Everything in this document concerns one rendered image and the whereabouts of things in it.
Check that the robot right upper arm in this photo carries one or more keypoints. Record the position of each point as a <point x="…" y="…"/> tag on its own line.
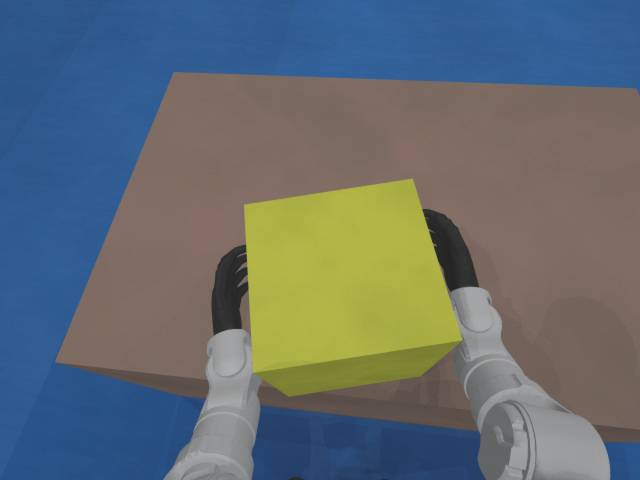
<point x="520" y="441"/>

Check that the left robot hand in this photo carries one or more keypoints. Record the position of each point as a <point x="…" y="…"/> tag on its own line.
<point x="226" y="297"/>

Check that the left robot forearm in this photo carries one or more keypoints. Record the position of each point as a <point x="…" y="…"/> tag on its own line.
<point x="226" y="429"/>

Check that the right robot hand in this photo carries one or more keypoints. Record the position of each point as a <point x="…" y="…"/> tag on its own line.
<point x="451" y="251"/>

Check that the pedestal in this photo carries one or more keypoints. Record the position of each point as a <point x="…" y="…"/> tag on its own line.
<point x="542" y="181"/>

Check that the right robot forearm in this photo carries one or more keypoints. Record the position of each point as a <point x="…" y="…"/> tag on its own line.
<point x="485" y="369"/>

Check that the carton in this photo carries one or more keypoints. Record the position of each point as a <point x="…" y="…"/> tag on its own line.
<point x="345" y="289"/>

